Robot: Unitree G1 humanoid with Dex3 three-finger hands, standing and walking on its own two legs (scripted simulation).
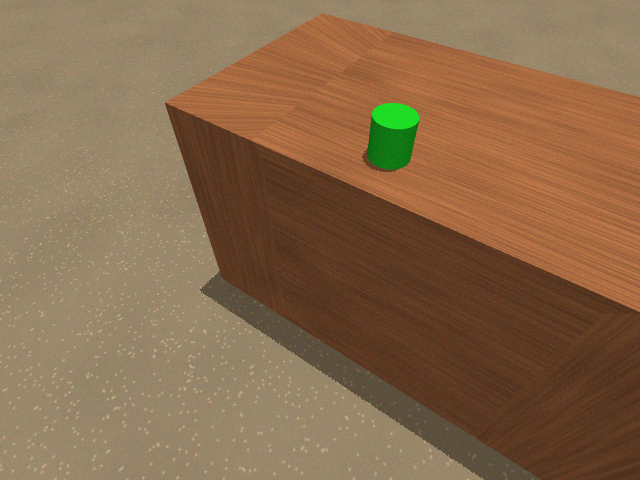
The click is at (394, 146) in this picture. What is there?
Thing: squat round
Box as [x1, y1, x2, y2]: [367, 103, 418, 169]
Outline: 386,103 377,106 372,111 367,156 369,160 377,166 389,169 399,168 404,166 409,161 418,122 418,114 415,110 406,105 398,103
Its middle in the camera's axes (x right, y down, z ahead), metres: +0.14 -0.19 +0.77
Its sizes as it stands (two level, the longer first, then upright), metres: 0.090 0.090 0.095
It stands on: a support 0.75 m high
